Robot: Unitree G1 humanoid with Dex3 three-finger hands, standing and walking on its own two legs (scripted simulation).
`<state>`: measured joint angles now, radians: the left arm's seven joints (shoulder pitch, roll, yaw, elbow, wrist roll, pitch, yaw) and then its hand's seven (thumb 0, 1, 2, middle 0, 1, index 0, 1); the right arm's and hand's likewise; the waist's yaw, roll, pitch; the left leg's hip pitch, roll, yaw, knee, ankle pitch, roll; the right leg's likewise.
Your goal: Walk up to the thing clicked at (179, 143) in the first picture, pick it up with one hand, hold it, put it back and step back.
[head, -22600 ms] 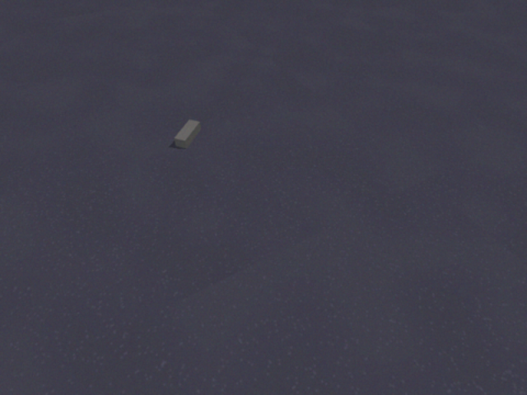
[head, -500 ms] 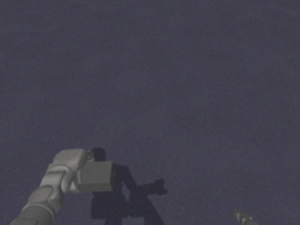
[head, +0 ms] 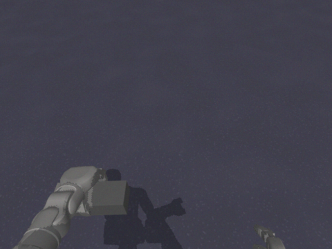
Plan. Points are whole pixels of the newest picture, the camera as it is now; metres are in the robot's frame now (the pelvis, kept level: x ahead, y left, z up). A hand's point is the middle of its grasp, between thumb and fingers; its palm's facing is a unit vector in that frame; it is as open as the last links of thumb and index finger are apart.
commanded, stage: hold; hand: left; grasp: from above
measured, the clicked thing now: (91, 198) +0.29 +0.22 -0.08
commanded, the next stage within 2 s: crouch in 0.60 s
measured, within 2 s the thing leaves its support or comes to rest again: neither
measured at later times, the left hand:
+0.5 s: hand (85, 196) +0.28 +0.22 -0.04, palm faces -0.46 -0.05 -0.89, open 9.8 cm
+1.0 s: hand (88, 199) +0.29 +0.22 -0.07, palm faces -0.47 -0.04 -0.88, open 9.9 cm
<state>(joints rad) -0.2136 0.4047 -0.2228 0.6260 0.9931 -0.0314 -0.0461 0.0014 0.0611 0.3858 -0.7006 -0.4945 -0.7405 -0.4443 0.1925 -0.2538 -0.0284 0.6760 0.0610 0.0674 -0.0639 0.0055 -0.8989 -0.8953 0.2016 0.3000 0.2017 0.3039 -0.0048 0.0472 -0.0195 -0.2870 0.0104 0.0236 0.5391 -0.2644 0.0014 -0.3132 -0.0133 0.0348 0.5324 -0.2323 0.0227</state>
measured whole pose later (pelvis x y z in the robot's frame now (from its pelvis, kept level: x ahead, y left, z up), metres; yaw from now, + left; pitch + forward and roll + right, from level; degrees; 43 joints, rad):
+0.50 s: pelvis +0.00 +0.00 +0.00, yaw +0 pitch +0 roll +0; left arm -0.21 0.40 -0.22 0.63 1.00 -0.04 -0.03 0.00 0.06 0.39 -0.70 -0.50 -0.74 -0.45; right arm 0.18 -0.25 -0.02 0.69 0.06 0.07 -0.07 0.01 -0.90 -0.90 0.20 0.30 0.20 0.30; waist 0.00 0.05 0.00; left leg -0.27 0.01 0.02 0.51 -0.25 0.00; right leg -0.29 -0.01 0.03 0.51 -0.22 0.02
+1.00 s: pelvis +0.01 +0.00 +0.00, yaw +1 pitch +3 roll +0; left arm -0.23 0.39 -0.20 0.75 1.05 -0.08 0.08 0.00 0.05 0.40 -0.70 -0.50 -0.74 -0.46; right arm 0.18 -0.24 -0.04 0.69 0.05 0.09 -0.05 0.00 -0.89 -0.90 0.20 0.30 0.20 0.30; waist -0.02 0.02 -0.01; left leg -0.35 0.01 0.01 0.57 -0.28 0.00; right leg -0.37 -0.02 0.03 0.56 -0.25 0.02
